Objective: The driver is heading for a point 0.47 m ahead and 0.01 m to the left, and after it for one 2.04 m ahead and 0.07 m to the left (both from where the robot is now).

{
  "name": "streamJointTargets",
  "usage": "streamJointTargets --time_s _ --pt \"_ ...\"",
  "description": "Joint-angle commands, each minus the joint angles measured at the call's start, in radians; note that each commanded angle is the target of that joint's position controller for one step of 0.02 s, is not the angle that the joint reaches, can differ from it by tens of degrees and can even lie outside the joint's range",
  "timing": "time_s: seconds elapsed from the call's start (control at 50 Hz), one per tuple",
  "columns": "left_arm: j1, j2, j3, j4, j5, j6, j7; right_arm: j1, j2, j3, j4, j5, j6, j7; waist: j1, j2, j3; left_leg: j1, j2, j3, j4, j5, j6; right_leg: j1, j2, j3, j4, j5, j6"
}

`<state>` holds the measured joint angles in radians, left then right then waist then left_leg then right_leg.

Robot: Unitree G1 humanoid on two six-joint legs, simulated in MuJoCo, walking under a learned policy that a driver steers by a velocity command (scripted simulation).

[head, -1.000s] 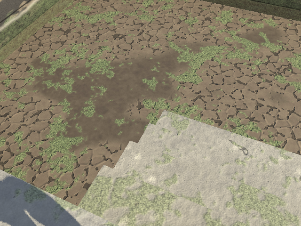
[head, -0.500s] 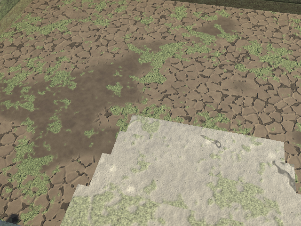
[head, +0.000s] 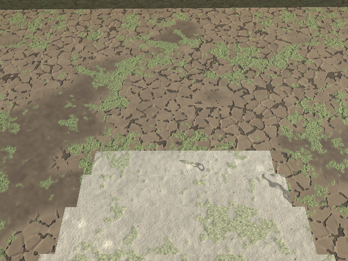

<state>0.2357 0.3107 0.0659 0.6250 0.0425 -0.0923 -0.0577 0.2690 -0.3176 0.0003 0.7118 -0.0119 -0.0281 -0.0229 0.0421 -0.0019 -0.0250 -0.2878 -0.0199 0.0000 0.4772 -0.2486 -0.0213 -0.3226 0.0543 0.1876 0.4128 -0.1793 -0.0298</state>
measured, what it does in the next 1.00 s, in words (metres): goes down: left foot, then right foot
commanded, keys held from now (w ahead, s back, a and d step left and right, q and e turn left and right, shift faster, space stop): w+e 0.16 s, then w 0.48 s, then w+q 0.36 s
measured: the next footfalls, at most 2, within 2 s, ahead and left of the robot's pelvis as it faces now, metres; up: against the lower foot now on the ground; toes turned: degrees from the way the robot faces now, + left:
left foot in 0.02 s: +0.01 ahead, +0.11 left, +0.00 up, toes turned -1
right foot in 0.56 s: +0.17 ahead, -0.16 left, +0.00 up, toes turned -13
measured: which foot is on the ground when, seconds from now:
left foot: up 0.00-0.00, down 0.02-0.56, up 0.58-0.96, down 0.98-1.00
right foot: down 0.00-0.02, up 0.04-0.54, down 0.56-0.98, up 1.00-1.00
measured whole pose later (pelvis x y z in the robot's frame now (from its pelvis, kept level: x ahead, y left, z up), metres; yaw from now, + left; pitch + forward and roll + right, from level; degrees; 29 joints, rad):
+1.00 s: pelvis +0.35 -0.08 -0.16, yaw -5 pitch +1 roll -3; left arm 0.55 0.17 -0.06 0.94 0.10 -0.09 -0.06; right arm 0.21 -0.22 -0.01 0.82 -0.09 -0.08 0.06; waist 0.06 0.03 -0.02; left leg -0.30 0.01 0.08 0.43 0.00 0.10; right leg -0.32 0.00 -0.12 1.50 -0.85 -0.03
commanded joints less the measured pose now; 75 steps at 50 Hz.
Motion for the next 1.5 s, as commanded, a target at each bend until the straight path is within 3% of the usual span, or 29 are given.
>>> streamJointTargets --time_s 0.02,0.06,0.12,0.28,0.52,0.56,0.58,0.6,0.64,0.68,0.74,0.8,0.86,0.92,0.96,0.98,1.0,1.02,1.06,1.08,1.1,1.14,1.18,1.24,1.38,1.42,1.44,1.46,1.5 --pt "0.036 0.099 0.011 -0.028 0.012 0.012 -0.005 0.08 -0.135 -0.036 -0.078 0.014 -0.042 -0.005 -0.046 -0.052 -0.136 0.249 0.104 -0.052 -0.181 0.275 0.157 -0.034 -0.174 0.206 0.06 0.001 -0.142" --pt "0.04 0.038 -0.008 -0.072 0.044 -0.004 -0.005 0.082 -0.226 -0.063 -0.101 -0.05 -0.069 -0.015 -0.049 0.125 -0.073 0.367 0.529 -0.498 -0.295 0.303 0.483 -0.444 -0.021 -0.013 0.473 -0.401 0.059" --pt "0.007 0.115 0.026 -0.003 0.032 0.013 0.025 -0.039 -0.048 -0.012 -0.122 -0.004 -0.09 0.002 -0.03 0.103 0.016 0.257 0.324 -0.268 -0.374 -0.104 0.26 -0.474 -0.083 -0.033 0.666 -0.149 0.08" --pt "-0.069 0.0 -0.011 0.011 0.013 0.002 -0.023 0.217 -0.09 -0.029 0.029 -0.048 -0.084 0.039 -0.124 0.088 0.03 0.413 0.291 -0.032 -0.336 0.437 0.283 -0.546 -0.109 -0.121 0.48 0.105 0.079" --pt "0.048 -0.002 -0.013 0.017 0.033 0.012 -0.004 0.092 -0.105 -0.032 0.097 -0.095 -0.094 0.037 0.008 0.099 0.025 0.051 0.258 0.12 -0.095 0.596 0.204 -0.1 -0.069 -0.272 0.561 -0.011 -0.022" --pt "0.471 0.085 0.04 0.164 0.031 -0.019 0.006 -0.052 -0.19 -0.06 0.051 -0.102 -0.09 0.06 0.211 -0.021 -0.047 -0.244 0.137 0.179 0.418 0.533 0.166 0.39 0.052 -0.367 0.45 -0.029 -0.049" --pt "0.638 0.134 0.051 0.24 0.05 -0.037 0.02 -0.017 -0.051 -0.033 0.049 -0.129 -0.089 0.082 0.24 -0.284 -0.106 -0.472 -0.042 0.178 0.999 -0.315 0.112 0.585 -0.055 -0.185 0.297 0.192 -0.172" --pt "0.669 0.179 0.024 0.216 0.05 -0.058 0.012 0.182 0.159 0.023 0.042 -0.107 -0.106 0.111 0.094 -0.258 -0.313 -0.506 -0.118 -0.157 1.057 -0.46 0.135 0.698 -0.305 0.244 0.183 0.713 -0.385" --pt "0.391 0.07 -0.001 0.198 -0.009 -0.081 -0.016 -0.052 0.006 -0.015 -0.052 -0.04 -0.106 0.08 0.048 -0.121 0.017 -0.782 -0.013 -0.208 1.123 -0.279 0.089 0.279 -0.464 0.486 0.099 0.289 -0.429" --pt "0.168 -0.103 -0.075 0.153 0.017 -0.039 -0.001 0.031 0.003 -0.002 0.005 -0.083 -0.063 0.051 -0.071 -0.015 -0.015 -0.662 0.073 -0.192 1.011 -0.116 0.064 -0.049 -0.409 0.322 0.159 0.236 -0.343" --pt "0.071 -0.073 -0.084 0.146 0.062 -0.01 0.047 0.211 0.106 0.03 0.102 -0.12 -0.037 0.095 -0.153 -0.053 0.026 -0.267 0.065 -0.03 0.774 0.128 0.046 -0.473 -0.228 -0.003 0.169 -0.025 -0.239" --pt "0.298 -0.091 -0.107 0.207 0.042 -0.045 0.125 -0.052 0.06 0.018 0.075 -0.105 -0.074 0.136 0.038 -0.016 0.016 -0.347 0.113 -0.013 0.24 0.728 0.058 -0.25 -0.139 -0.15 0.325 -0.257 -0.149" --pt "0.343 -0.012 -0.097 0.257 0.08 -0.027 0.063 -0.131 0.044 -0.003 0.05 -0.072 -0.05 0.121 0.02 -0.068 0.1 0.015 0.031 0.108 0.25 0.63 0.032 -0.474 -0.178 -0.156 0.317 -0.408 -0.151" --pt "0.343 0.016 -0.096 0.269 0.027 -0.026 0.045 -0.134 -0.002 -0.02 0.043 -0.092 -0.026 0.091 0.015 -0.028 0.177 -0.094 0.087 0.033 0.018 0.464 0.073 -0.18 -0.294 -0.01 0.438 -0.231 -0.139" --pt "0.273 0.114 -0.066 0.272 0.064 -0.002 0.007 0.199 -0.025 -0.047 0.155 -0.08 -0.035 0.067 -0.127 0.02 0.08 0.278 -0.005 0.156 -0.04 0.55 0.102 -0.134 -0.207 -0.142 0.761 0.036 -0.101" --pt "0.199 0.081 -0.068 0.259 0.062 0.006 -0.015 0.446 -0.105 -0.09 0.237 -0.078 -0.046 0.064 -0.25 0.189 0.045 0.422 0.039 0.083 -0.229 0.557 0.199 -0.186 -0.147 -0.194 1.233 0.095 -0.03" --pt "0.369 -0.106 -0.108 0.271 0.084 0.007 -0.045 0.49 -0.191 -0.108 0.233 -0.079 -0.039 0.069 -0.163 0.279 -0.214 0.838 0.225 -0.198 0.186 1.076 0.426 -0.535 -0.031 -0.203 1.614 -0.58 0.057" --pt "0.27 -0.085 -0.111 0.211 0.054 -0.006 -0.055 0.533 -0.179 -0.114 0.238 -0.081 -0.047 0.081 -0.206 0.08 -0.244 0.953 0.293 -0.395 0.143 1.039 0.477 -0.777 -0.005 -0.119 1.607 -0.558 0.08" --pt "0.099 -0.001 -0.086 0.093 -0.009 -0.023 -0.008 0.285 -0.08 -0.087 0.191 -0.063 -0.065 0.095 -0.149 0.054 -0.038 0.619 0.404 -0.625 0.001 0.192 0.481 -1.051 -0.08 -0.035 1.509 -0.405 0.069" --pt "0.095 -0.011 -0.093 0.135 0.039 -0.017 0.028 0.114 0.136 -0.009 0.151 -0.086 -0.084 0.085 -0.056 -0.125 0.044 0.308 0.326 -0.479 -0.042 0.11 0.38 -0.915 -0.197 0.051 1.058 -0.047 0.033" --pt "0.096 -0.022 -0.097 0.167 0.062 0.001 0.042 0.017 0.15 0.011 0.128 -0.097 -0.083 0.09 -0.002 -0.038 0.137 -0.026 0.286 -0.455 -0.1 0.154 0.412 -0.719 -0.234 0.012 0.919 0.005 0.01" --pt "0.105 -0.105 -0.117 0.203 0.075 0.044 0.019 0.112 0.074 -0.001 0.176 -0.042 -0.079 0.085 -0.025 0.042 0.081 -0.312 0.137 -0.322 -0.09 0.015 0.415 -0.412 -0.201 -0.125 0.72 0.153 0.029" --pt "0.135 -0.137 -0.138 0.201 0.077 0.04 -0.009 0.159 0.018 -0.002 0.187 -0.069 -0.091 0.083 -0.002 0.009 0.042 -0.508 0.068 -0.286 0.034 0.1 0.369 -0.161 -0.144 -0.197 0.762 0.273 0.033" --pt "-0.15 -0.046 -0.13 0.132 0.079 0.027 0.007 0.353 0.13 0.025 0.231 -0.052 -0.118 0.012 -0.198 -0.078 0.011 -0.032 0.029 -0.325 0.33 -0.122 0.288 -0.534 -0.168 -0.067 0.165 0.717 0.067" --pt "0.059 0.015 -0.087 0.117 0.034 0.041 0.016 0.201 -0.036 0.012 0.134 -0.054 -0.063 0.086 -0.006 0.033 0.126 -0.303 -0.012 -0.49 0.604 -0.225 0.254 0.222 -0.084 -0.188 -0.168 0.359 0.015" --pt "0.451 0.145 -0.009 0.261 0.039 0.006 0.01 0.291 0.039 0.025 0.141 -0.062 -0.068 0.137 0.083 -0.096 -0.1 -0.465 -0.107 -0.35 1.18 -0.075 0.123 0.709 -0.264 -0.101 0.028 0.691 -0.188" --pt "0.474 0.232 0.012 0.23 0.076 0.001 0.003 0.503 0.177 0.039 0.153 -0.017 -0.085 0.142 -0.034 -0.249 -0.244 -0.798 -0.169 -0.166 1.672 -0.561 0.06 0.932 -0.441 -0.011 0.377 1.509 -0.364" --pt "0.484 0.222 0.021 0.219 0.099 0.016 -0.019 0.587 0.119 0.034 0.154 -0.005 -0.075 0.147 -0.011 -0.149 -0.332 -0.955 -0.145 -0.205 1.773 -0.544 0.012 0.998 -0.589 0.187 0.375 1.68 -0.477" --pt "0.263 0.078 -0.015 0.2 0.073 0.029 -0.015 0.179 0.067 0.035 0.023 -0.031 -0.04 0.106 0.028 0.022 -0.013 -1.265 0.039 -0.239 1.6 -0.198 -0.024 0.617 -0.613 0.331 0.114 0.528 -0.37"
